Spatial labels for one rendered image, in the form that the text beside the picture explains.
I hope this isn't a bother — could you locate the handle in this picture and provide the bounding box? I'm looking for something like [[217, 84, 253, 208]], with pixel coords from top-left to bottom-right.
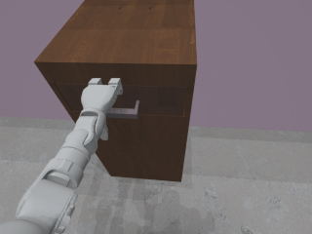
[[105, 100, 140, 119]]

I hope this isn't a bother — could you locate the cabinet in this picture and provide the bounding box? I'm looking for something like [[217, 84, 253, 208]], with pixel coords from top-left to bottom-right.
[[34, 0, 197, 182]]

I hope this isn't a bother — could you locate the drawer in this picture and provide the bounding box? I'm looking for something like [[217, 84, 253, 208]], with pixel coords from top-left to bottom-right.
[[56, 83, 186, 116]]

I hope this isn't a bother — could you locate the left robot hand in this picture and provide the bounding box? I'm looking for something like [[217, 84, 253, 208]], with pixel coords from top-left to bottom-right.
[[81, 78, 123, 140]]

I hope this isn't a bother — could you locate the left robot forearm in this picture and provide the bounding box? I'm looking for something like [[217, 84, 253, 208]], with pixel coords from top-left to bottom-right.
[[15, 108, 106, 218]]

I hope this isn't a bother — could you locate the left robot upper arm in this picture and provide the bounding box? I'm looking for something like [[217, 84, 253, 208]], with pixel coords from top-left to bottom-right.
[[0, 178, 78, 234]]

